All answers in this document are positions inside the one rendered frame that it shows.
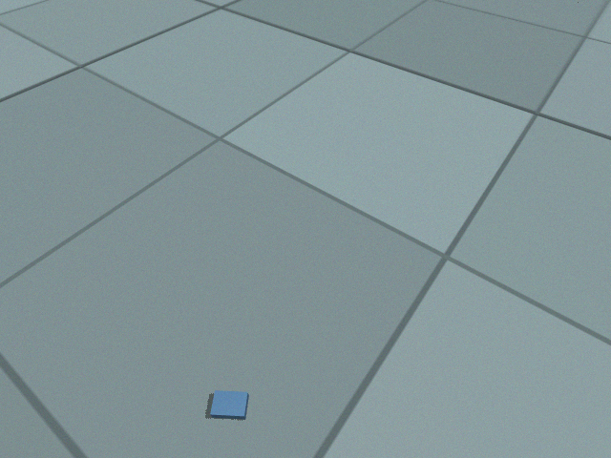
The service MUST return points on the small box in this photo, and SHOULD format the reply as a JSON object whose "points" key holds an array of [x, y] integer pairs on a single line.
{"points": [[229, 404]]}

